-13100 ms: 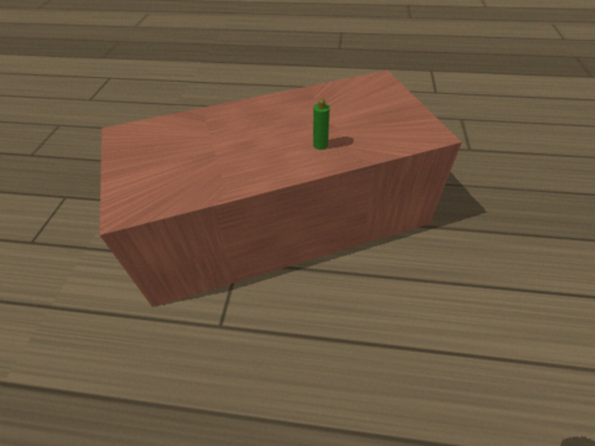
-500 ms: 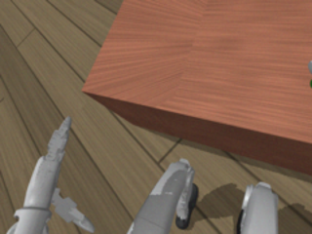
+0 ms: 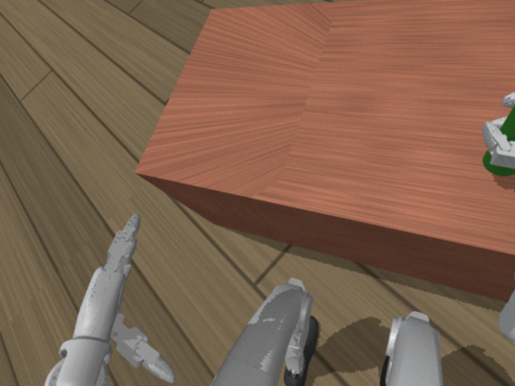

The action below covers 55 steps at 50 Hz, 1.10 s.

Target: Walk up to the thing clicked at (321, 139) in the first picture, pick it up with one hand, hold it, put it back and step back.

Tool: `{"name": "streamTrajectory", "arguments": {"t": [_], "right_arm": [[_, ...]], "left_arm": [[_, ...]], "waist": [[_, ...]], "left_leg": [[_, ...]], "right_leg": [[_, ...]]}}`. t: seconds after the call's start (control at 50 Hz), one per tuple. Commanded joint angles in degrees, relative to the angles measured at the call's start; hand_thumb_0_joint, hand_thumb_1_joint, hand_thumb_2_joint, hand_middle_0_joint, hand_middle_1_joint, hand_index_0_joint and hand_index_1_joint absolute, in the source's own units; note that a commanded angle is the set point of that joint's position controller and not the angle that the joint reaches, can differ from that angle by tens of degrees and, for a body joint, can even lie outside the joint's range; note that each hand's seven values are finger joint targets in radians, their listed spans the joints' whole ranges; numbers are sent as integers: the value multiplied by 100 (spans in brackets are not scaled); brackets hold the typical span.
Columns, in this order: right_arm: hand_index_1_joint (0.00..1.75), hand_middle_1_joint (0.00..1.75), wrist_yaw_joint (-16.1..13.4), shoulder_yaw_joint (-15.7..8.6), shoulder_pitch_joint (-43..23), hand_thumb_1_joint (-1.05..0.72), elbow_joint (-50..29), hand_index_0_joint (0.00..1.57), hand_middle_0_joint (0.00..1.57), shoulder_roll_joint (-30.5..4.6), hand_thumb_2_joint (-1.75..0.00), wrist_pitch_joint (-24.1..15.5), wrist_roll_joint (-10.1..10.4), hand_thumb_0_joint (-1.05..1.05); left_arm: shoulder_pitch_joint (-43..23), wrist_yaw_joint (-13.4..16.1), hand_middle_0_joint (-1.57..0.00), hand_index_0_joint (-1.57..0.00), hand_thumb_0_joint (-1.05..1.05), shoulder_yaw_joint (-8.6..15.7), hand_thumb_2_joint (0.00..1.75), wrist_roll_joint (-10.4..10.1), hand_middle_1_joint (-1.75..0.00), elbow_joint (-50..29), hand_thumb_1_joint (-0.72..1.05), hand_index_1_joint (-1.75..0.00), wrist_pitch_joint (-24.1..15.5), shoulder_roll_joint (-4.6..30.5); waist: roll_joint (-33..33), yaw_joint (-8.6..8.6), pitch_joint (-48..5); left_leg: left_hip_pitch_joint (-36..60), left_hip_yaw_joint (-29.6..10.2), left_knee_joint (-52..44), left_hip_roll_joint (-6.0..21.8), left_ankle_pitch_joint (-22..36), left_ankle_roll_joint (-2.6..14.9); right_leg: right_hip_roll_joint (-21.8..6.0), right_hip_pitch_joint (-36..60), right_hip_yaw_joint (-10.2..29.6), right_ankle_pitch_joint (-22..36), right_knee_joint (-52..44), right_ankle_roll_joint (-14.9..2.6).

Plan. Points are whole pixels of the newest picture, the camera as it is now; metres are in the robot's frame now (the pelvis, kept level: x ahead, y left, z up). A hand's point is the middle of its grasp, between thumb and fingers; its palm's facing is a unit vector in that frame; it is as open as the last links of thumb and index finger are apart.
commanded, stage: settle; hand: right
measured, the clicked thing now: out of the picture +0.52 -0.21 -0.03
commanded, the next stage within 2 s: lift in 0.26 s
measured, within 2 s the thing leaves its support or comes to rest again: neither
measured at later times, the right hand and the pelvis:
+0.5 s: hand out of the picture +0.52 -0.20 -0.01, palm faces +0.16 +0.99 -0.01, open 6.9 cm; pelvis +0.00 +0.00 +0.02, yaw -1 degrees
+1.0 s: hand out of the picture +0.46 -0.20 +0.06, palm faces +0.16 +0.99 -0.02, open 6.9 cm; pelvis +0.02 +0.00 +0.07, yaw -2 degrees
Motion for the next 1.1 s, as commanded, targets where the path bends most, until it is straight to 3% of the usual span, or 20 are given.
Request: {"name": "streamTrajectory", "arguments": {"t": [0.0,0.04,0.1,0.16,0.22,0.24,0.28,0.34,0.4,0.48,0.52,0.58,0.64,0.7,0.76,0.82,0.86,0.94,0.98,1.08], "right_arm": [[135,135,79,-3,-2695,-51,-1247,131,130,-1185,-125,-687,172,0],[136,136,37,-163,-3115,-51,-1823,130,129,-1715,-126,-751,97,0],[133,133,121,122,-2789,-54,-1181,128,127,-1052,-125,-675,183,0],[137,137,74,-220,-3092,-53,-1671,131,130,-1762,-127,-735,87,0],[137,137,181,153,-2887,-56,-1151,130,129,-1017,-129,-685,176,0],[138,138,184,51,-2801,-58,-1143,131,130,-1080,-129,-683,206,0],[138,138,94,-274,-3257,-56,-1872,131,130,-1893,-129,-766,87,0],[138,138,200,170,-2901,-62,-1177,131,130,-977,-131,-692,212,0],[142,142,76,-258,-2977,-52,-1634,137,136,-1737,-131,-703,121,0],[142,142,159,152,-2776,-54,-1625,137,136,-941,-131,-645,228,0],[140,140,73,-196,-2721,-54,-1872,136,136,-1507,-129,-645,208,0],[140,140,108,122,-2462,-55,-1698,137,136,-801,-129,-632,296,0],[139,139,74,-118,-2392,-57,-2287,137,136,-1260,-128,-654,253,0],[141,141,146,268,-2018,-58,-2234,138,137,-457,-129,-585,382,0],[140,140,62,90,-1895,-57,-2865,137,136,-844,-128,-520,384,0],[139,139,53,510,-1413,-58,-2650,136,136,80,-128,-413,522,0],[137,137,-28,286,-1399,-57,-3142,135,134,-358,-126,-435,491,0],[136,136,-5,773,-755,-56,-3152,134,133,525,-125,-294,634,0],[137,137,-57,635,-901,-58,-3546,135,135,211,-125,-304,640,0],[136,136,-56,1001,-521,-57,-4041,134,133,767,-125,-250,758,0]], "left_arm": [[376,136,-6,-4,0,790,8,-40,-5,-587,-59,-7,-254,958],[-17,176,-6,-4,0,1022,7,-50,-5,-1183,-59,-6,-302,1233],[362,135,-6,-4,0,809,7,-59,-5,-685,-58,-6,-262,947],[-2,176,-5,-4,0,961,7,-59,-4,-1040,-58,-6,-287,1152],[437,125,-5,-4,0,683,7,-24,-5,-281,-58,-6,-236,778],[313,147,-5,-4,0,723,7,-61,-5,-354,-59,-6,-264,815],[-179,186,-5,-4,0,935,7,-42,-5,-1141,-58,-6,-308,1163],[320,133,-5,-4,0,650,6,-36,-5,-334,-57,-6,-219,764],[-119,204,-5,-4,0,1022,7,-39,-5,-1075,-57,-6,-242,1287],[355,159,-5,-4,0,784,6,-77,-5,-664,-56,-6,-204,878],[161,181,-5,-4,0,856,6,-80,-5,-664,-56,-5,-208,1021],[324,132,-5,-4,0,612,6,-64,-5,-181,-56,-5,-178,681],[39,172,-5,-4,0,742,7,-63,-4,-578,-57,-5,-193,900],[277,149,-5,-4,0,647,6,-82,-5,-271,-56,-5,-162,680],[144,182,-5,-4,0,781,7,-108,-4,-450,-57,-5,-135,893],[340,168,-5,-4,0,605,7,-158,-4,-3,-57,-5,-104,556],[17,218,-5,-4,0,773,7,-172,-4,-156,-58,-5,-107,794],[282,235,-5,-4,0,608,7,-216,-4,235,-58,-5,-70,499],[120,279,-5,-4,0,713,6,-240,-4,223,-57,-5,-82,671],[295,330,-5,-4,0,681,6,-281,-4,716,-57,-5,-87,502]], "waist": [[-2195,-85,-3131],[-2335,-153,-3903],[-2233,-52,-3145],[-2291,-186,-3693],[-2442,-166,-3087],[-2315,-161,-3079],[-2401,-249,-4127],[-2376,-157,-3138],[-2193,-216,-3959],[-2231,-200,-3452],[-2269,-405,-3687],[-2204,-445,-3168],[-2105,-605,-3820],[-2003,-579,-3429],[-1964,-776,-3888],[-1628,-805,-2994],[-1589,-981,-3234],[-1287,-949,-2633],[-1235,-1063,-2677],[-1055,-1172,-2262]], "left_leg": [[1462,-28,-929,-218,1558,216],[1806,-105,-976,-184,1678,200],[1671,-54,-1073,-197,1587,211],[1896,-117,-1111,-180,1685,191],[1548,-42,-1067,-206,1634,219],[1533,-9,-1081,-205,1620,219],[2061,-63,-1077,-189,1941,194],[1771,-66,-1170,-194,1679,215],[2284,-68,-1215,-199,1847,182],[2235,-95,-1392,-206,1851,182],[2367,-134,-1405,-185,1930,170],[2189,-96,-1443,-204,1893,184],[2762,-177,-1531,-175,2124,148],[2811,-169,-1678,-181,2181,137],[3246,-214,-1781,-169,2417,107],[3128,-187,-2011,-159,2075,123],[3314,-154,-2007,-157,2122,135],[3404,-142,-2261,-142,2152,119],[3576,-178,-2373,-109,2049,116],[3728,-232,-2628,-50,1867,103]], "right_leg": [[235,2929,65,2130,-1143,-155],[220,3325,53,2228,-1127,-155],[243,2993,55,2078,-1244,-152],[230,3300,35,2203,-1248,-157],[247,3148,28,2308,-1301,-125],[235,3211,63,2357,-1333,-110],[233,3636,55,2622,-1270,-137],[265,3133,18,2242,-1383,-131],[268,3496,25,2330,-1425,-147],[289,3451,-16,2314,-1532,-152],[284,3606,-43,2443,-1543,-141],[291,3476,-65,2447,-1670,-133],[301,3736,-106,2545,-1699,-157],[326,3729,-123,2527,-1848,-171],[335,4091,-171,2781,-1944,-172],[367,3812,-195,2297,-2245,-172],[360,4102,-189,2458,-2396,-141],[392,4223,-244,2434,-2622,-142],[393,4309,-259,2270,-2797,-137],[425,4413,-307,2001,-3075,-140]]}}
